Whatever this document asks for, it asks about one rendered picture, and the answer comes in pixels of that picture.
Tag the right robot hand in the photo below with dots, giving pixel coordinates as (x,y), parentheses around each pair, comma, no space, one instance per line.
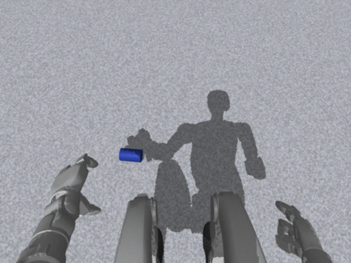
(301,235)

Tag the right robot arm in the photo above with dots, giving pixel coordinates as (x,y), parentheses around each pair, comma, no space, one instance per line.
(315,256)

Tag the can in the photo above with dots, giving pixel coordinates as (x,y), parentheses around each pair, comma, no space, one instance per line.
(131,155)

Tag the left robot arm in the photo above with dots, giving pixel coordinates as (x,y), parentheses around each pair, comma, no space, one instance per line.
(52,235)

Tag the left robot hand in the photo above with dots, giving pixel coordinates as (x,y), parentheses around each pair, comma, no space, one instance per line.
(74,177)

